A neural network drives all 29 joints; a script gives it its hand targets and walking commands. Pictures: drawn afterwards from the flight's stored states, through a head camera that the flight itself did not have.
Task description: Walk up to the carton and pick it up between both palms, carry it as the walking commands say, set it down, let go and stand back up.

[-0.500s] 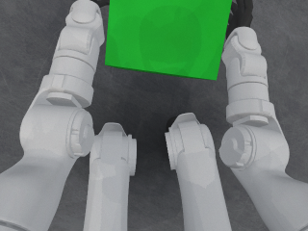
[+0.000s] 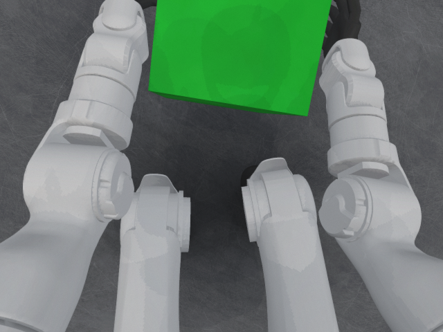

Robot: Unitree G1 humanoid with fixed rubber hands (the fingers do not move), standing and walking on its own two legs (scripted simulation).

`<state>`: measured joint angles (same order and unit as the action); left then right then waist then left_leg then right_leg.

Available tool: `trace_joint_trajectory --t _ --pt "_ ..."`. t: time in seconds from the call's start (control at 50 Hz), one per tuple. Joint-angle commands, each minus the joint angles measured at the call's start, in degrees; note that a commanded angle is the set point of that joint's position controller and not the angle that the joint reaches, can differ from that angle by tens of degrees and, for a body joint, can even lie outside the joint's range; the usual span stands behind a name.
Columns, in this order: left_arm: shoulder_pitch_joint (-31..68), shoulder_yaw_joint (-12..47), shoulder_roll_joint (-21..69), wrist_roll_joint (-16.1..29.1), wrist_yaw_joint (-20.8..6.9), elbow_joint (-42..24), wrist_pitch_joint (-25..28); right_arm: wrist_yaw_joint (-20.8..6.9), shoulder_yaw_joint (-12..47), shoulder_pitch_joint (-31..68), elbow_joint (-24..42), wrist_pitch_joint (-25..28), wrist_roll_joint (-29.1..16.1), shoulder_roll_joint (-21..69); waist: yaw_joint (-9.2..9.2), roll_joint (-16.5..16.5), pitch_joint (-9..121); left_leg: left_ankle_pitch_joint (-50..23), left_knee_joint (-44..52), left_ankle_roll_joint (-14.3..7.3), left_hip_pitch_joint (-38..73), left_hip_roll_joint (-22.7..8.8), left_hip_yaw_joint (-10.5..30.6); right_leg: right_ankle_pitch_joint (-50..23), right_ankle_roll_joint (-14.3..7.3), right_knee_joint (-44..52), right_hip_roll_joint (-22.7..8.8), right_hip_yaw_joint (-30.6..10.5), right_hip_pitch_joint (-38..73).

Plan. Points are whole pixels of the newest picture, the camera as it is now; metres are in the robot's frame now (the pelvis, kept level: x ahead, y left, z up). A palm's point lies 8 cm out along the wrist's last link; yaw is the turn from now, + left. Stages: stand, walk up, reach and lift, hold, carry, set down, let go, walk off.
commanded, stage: set down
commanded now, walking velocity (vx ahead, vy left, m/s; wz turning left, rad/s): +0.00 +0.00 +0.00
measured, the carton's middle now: (229, 44) +0.51 -0.07 -0.23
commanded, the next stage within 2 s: none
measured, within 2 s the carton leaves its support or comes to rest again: rests again in 0.82 s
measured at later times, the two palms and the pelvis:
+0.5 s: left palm (131, 9) +0.55 +0.07 -0.17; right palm (335, 44) +0.48 -0.22 -0.17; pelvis +0.00 +0.00 -0.01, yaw +0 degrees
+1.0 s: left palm (133, 11) +0.55 +0.07 -0.18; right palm (335, 44) +0.49 -0.23 -0.18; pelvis +0.00 +0.00 -0.02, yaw +0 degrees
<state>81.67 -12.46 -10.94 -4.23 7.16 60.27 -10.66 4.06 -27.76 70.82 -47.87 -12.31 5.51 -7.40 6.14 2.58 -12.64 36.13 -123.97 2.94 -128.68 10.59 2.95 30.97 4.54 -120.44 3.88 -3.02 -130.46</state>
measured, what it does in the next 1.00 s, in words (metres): stands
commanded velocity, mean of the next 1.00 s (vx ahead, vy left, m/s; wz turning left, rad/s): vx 0.00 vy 0.00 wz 0.00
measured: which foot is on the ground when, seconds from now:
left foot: down 0.00-1.00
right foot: down 0.00-1.00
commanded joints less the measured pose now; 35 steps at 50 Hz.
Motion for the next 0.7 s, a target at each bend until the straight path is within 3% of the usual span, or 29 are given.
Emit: trace_joint_trajectory --t 0.0,0.68 --pt "25.43 15.16 51.12 3.80 -13.29 -2.79 1.04 -14.96 22.70 36.65 4.14 1.79 -4.77 42.67 4.40 4.33 58.26 -16.93 11.13 -2.52 20.73 -0.11 -4.94 -21.23 -2.22 6.03 2.35 8.29 31.46" --pt "25.88 15.08 46.07 4.15 -13.55 -1.23 3.21 -14.93 20.27 35.08 1.06 3.70 -5.53 39.96 3.73 4.89 52.59 -18.32 8.91 -2.90 19.59 -0.91 -3.60 -21.79 -2.50 3.17 1.82 7.03 27.18"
